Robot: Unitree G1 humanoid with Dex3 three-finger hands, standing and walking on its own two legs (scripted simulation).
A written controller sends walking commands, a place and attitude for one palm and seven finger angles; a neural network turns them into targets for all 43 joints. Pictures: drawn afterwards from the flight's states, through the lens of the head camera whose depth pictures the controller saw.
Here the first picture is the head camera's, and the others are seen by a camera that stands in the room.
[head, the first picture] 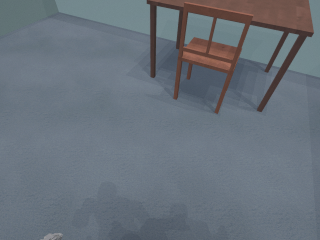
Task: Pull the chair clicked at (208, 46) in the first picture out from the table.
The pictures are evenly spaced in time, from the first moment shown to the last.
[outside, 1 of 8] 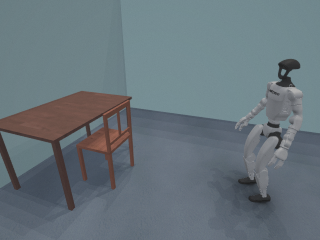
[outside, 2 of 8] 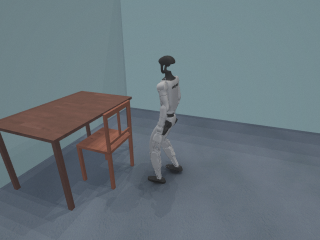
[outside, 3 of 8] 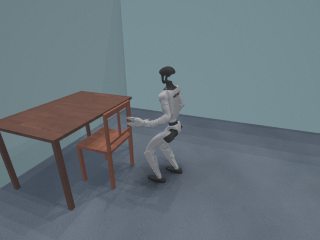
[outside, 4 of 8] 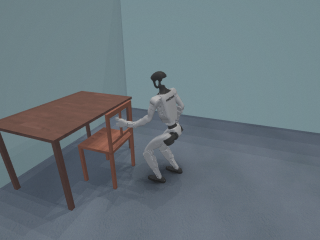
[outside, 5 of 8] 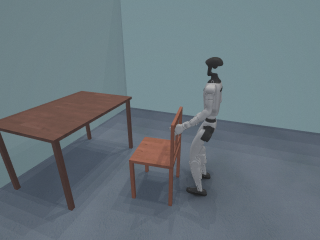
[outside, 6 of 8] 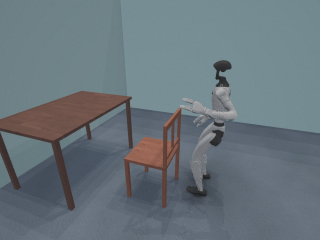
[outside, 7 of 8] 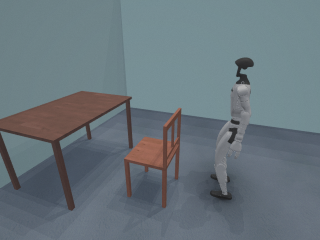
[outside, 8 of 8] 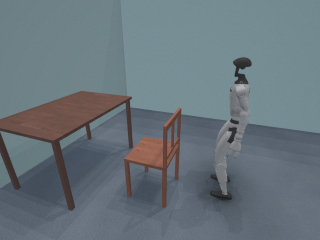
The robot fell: no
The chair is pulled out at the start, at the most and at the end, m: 0.00 0.61 0.57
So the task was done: yes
